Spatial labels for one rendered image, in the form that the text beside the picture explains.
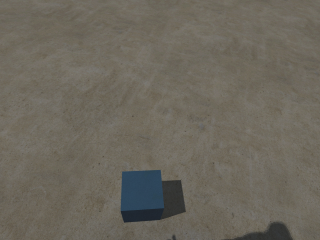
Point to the carton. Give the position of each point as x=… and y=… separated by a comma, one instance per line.
x=141, y=196

